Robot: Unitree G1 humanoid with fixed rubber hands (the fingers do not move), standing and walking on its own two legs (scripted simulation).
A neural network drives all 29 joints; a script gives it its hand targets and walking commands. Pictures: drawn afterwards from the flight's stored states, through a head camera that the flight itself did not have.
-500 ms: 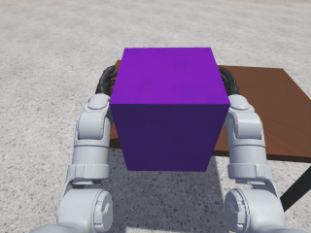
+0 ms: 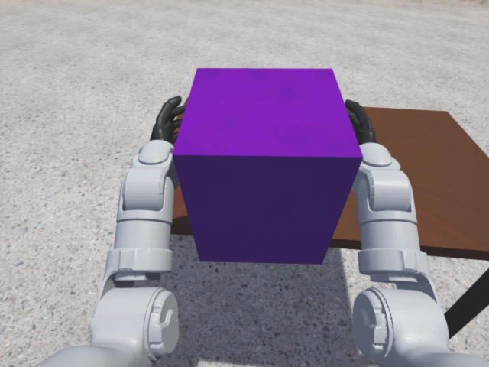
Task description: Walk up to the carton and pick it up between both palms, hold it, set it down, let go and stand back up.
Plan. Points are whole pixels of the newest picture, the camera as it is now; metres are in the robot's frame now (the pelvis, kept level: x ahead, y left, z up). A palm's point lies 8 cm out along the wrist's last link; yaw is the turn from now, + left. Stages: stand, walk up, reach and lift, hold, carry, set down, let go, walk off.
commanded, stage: hold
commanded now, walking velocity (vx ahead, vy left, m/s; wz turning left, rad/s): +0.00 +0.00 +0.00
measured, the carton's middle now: (262, 170) +0.37 +0.00 +0.17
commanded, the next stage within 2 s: none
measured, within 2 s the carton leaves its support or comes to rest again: neither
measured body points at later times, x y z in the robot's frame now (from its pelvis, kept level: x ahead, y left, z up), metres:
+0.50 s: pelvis -0.01 +0.00 +0.00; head -0.06 +0.00 +0.44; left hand +0.37 +0.16 +0.22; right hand +0.38 -0.15 +0.22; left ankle +0.02 +0.13 -0.76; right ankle +0.05 -0.12 -0.76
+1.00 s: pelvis -0.01 +0.00 +0.00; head -0.05 +0.00 +0.45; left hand +0.36 +0.16 +0.21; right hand +0.37 -0.14 +0.20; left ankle +0.02 +0.13 -0.76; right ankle +0.05 -0.12 -0.76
